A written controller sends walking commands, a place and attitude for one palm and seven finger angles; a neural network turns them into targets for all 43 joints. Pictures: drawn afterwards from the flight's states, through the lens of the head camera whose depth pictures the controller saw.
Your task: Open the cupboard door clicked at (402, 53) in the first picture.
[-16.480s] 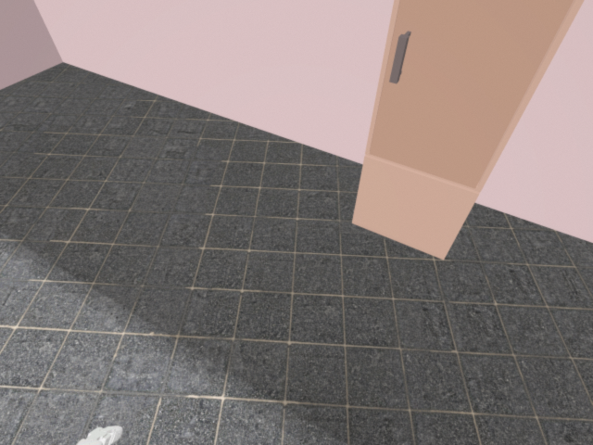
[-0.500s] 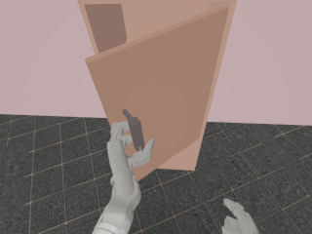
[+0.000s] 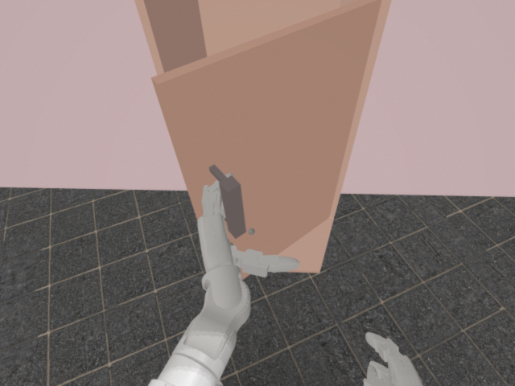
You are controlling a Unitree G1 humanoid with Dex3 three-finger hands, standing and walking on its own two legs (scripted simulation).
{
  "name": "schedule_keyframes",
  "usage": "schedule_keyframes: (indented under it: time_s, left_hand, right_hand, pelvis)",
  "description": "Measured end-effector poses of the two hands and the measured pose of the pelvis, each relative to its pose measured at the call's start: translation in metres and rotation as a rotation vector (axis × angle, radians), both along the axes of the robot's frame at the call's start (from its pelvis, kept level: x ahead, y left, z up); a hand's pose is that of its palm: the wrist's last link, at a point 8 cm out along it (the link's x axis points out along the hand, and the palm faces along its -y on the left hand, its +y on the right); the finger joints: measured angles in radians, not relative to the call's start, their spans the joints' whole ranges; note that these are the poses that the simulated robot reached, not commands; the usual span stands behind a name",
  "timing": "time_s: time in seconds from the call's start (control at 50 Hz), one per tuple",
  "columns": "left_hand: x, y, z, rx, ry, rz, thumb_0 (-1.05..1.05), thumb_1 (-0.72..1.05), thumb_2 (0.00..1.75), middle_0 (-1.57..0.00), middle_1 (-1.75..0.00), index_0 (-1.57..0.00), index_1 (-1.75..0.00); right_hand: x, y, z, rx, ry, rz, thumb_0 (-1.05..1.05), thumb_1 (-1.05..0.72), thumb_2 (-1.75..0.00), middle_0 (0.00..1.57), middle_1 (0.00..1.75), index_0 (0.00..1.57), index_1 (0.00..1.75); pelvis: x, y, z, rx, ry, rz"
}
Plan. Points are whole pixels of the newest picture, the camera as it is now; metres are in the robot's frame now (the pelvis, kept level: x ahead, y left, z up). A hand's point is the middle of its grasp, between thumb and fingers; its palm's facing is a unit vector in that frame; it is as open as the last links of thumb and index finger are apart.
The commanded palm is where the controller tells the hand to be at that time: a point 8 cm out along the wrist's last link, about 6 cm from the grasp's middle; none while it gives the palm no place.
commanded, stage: slide the hand sideways off the handle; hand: left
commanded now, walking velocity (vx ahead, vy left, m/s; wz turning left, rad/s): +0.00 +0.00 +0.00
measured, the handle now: (226, 201) +0.39 +0.07 +0.08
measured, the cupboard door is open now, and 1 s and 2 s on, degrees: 40 46 46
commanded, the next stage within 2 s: draw the hand back to the body in 1.30 s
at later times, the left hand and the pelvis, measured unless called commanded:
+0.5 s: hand (257, 257) +0.29 +0.02 +0.08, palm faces -0.11 -0.99 +0.02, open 16.4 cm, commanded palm +0.26 +0.08 +0.07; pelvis -0.01 +0.00 +0.00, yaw -1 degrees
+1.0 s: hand (221, 284) +0.25 +0.06 +0.07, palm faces -0.08 -1.00 -0.01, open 16.2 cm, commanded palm +0.22 +0.13 +0.07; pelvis +0.02 +0.00 +0.00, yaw -1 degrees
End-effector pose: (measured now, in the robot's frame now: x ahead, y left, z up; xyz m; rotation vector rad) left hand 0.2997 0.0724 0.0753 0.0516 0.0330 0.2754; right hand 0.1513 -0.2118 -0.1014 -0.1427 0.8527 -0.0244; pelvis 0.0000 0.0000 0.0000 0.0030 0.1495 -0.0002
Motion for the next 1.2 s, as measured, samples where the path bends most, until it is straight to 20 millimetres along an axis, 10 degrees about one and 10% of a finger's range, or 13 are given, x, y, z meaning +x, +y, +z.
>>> schedule_keyframes:
  time_s: [0.14,0.32,0.54,1.2]
  left_hand:
    - [-0.002,0.000,0.000,-0.002,0.002,-0.016,-0.02,-0.50,0.30,-0.29,-0.49,-0.25,-0.57]
    - [-0.022,0.006,-0.003,-0.011,-0.049,-0.464,-0.02,-0.50,0.30,-0.20,-0.35,-0.13,-0.39]
    - [-0.031,0.001,0.002,-0.046,-0.086,-0.385,-0.02,-0.50,0.30,-0.15,-0.30,-0.14,-0.31]
    - [-0.094,0.080,0.001,-0.042,-0.017,-0.284,-0.02,-0.50,0.30,-0.17,-0.30,-0.17,-0.31]
  right_hand:
    - [0.000,0.003,0.000,0.002,-0.004,0.019,0.01,-0.90,-0.90,0.20,0.30,0.20,0.30]
    - [-0.010,-0.010,0.005,-0.021,-0.033,-0.027,0.01,-0.90,-0.90,0.20,0.30,0.20,0.30]
    - [-0.013,-0.009,0.016,-0.014,-0.055,-0.035,0.01,-0.90,-0.90,0.20,0.30,0.20,0.30]
    - [0.036,-0.010,0.024,-0.023,-0.156,-0.008,0.01,-0.90,-0.90,0.20,0.30,0.20,0.30]
  pelvis:
    - [-0.004,-0.001,0.000,0.001,-0.005,0.003]
    - [-0.008,0.002,0.000,0.003,-0.020,0.007]
    - [-0.004,0.004,0.003,0.015,-0.024,-0.021]
    - [0.021,-0.002,-0.003,0.007,0.006,-0.001]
